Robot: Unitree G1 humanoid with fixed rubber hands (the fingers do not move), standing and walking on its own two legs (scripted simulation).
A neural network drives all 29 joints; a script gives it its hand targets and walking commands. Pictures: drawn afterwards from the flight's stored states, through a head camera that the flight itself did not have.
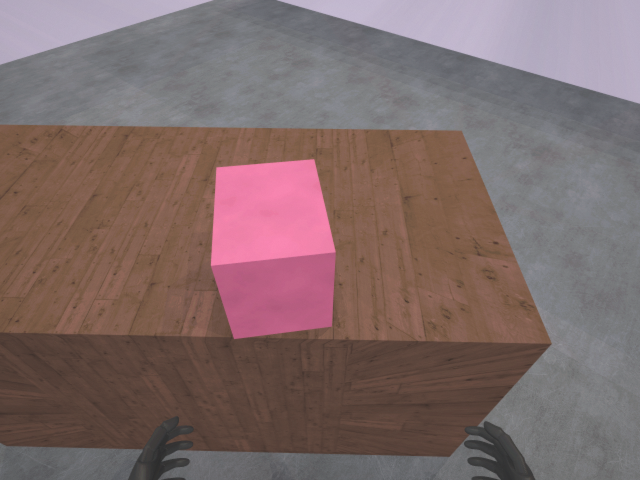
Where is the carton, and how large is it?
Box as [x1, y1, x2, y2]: [211, 159, 335, 338]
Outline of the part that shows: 313,159 216,167 211,267 234,338 331,326 335,251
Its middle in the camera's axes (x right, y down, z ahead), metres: -0.07 +0.02 +0.65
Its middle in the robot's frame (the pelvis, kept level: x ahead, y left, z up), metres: +0.49 +0.09 -0.01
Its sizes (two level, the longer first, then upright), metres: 0.209 0.162 0.190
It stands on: a pedestal, 0.67 m high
